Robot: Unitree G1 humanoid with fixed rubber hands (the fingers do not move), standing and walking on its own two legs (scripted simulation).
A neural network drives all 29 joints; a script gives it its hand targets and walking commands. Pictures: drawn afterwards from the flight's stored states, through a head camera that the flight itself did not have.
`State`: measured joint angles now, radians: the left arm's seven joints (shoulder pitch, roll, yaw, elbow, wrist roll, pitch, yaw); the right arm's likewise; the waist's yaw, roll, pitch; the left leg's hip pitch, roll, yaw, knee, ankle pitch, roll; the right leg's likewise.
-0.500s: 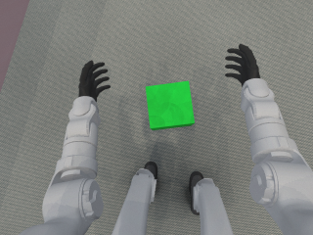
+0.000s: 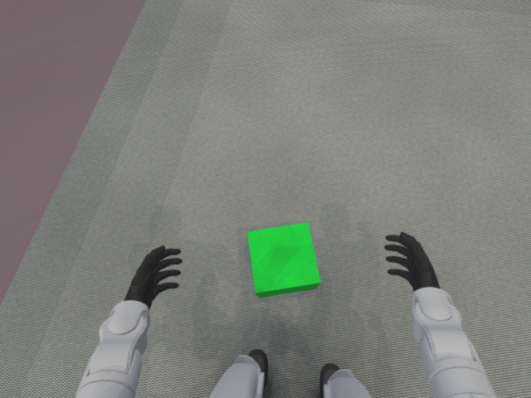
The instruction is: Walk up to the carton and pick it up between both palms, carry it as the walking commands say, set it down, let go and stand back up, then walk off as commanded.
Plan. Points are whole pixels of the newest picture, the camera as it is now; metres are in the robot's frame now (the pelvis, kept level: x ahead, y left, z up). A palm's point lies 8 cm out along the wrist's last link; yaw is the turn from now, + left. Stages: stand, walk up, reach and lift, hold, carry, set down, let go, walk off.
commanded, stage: let go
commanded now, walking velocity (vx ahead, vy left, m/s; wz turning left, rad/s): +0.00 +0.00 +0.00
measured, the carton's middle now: (282, 261) +0.45 +0.03 -0.67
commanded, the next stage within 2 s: stand in 0.84 s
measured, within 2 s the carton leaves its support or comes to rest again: neither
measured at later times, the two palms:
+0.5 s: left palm (147, 347) +0.19 +0.20 -0.03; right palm (516, 372) +0.20 -0.26 -0.03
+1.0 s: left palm (105, 358) +0.18 +0.26 -0.05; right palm (527, 394) +0.17 -0.28 -0.04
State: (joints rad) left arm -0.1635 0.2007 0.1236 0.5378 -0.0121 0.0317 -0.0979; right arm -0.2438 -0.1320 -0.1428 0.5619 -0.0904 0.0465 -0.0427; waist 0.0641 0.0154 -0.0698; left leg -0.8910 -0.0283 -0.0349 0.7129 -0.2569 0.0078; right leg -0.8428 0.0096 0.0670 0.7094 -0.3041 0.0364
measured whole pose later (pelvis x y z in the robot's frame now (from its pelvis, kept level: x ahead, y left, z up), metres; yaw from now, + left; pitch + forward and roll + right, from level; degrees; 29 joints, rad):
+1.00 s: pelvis +0.03 -0.01 +0.03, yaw +0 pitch -1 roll +0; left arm 0.20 0.31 0.04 0.59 0.05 0.07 0.01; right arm 0.20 -0.28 -0.04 0.66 -0.05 0.04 -0.01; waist 0.01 -0.03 0.02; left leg -0.22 -0.02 -0.04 0.52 -0.29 0.00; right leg -0.16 0.01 0.06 0.50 -0.32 0.01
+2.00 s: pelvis +0.03 -0.01 +0.04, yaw -1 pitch -2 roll +0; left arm 0.16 0.38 0.00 0.94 0.03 0.00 0.02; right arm 0.13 -0.37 -0.01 0.98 -0.02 0.00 -0.01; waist 0.00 -0.02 0.03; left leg -0.14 -0.01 -0.03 0.39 -0.22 0.00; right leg -0.09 0.01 0.08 0.38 -0.25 0.02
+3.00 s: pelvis +0.02 -0.01 +0.04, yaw -1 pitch -2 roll +0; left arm 0.15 0.37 -0.02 1.02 0.02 0.03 0.01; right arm 0.12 -0.36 0.00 1.05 -0.01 0.02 -0.01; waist 0.01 -0.01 0.04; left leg -0.14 -0.01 -0.02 0.37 -0.19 -0.01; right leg -0.11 0.01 0.08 0.37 -0.23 0.01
